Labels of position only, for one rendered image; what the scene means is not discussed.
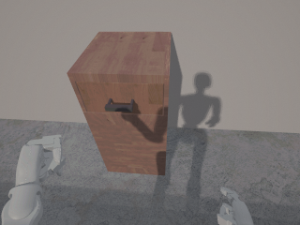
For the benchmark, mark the handle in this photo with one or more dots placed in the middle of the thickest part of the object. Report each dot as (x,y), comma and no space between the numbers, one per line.
(119,107)

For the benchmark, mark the drawer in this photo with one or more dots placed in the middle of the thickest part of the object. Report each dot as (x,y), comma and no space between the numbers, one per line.
(148,97)

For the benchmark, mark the cabinet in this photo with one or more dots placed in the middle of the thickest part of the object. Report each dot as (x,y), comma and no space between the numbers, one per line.
(127,142)

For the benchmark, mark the robot left forearm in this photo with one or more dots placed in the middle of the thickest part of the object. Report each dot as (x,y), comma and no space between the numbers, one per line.
(24,206)

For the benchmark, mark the right robot hand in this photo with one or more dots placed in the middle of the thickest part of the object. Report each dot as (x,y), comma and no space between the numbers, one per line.
(237,214)

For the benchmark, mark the left robot hand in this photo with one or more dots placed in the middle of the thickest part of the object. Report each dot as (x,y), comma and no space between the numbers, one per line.
(29,168)

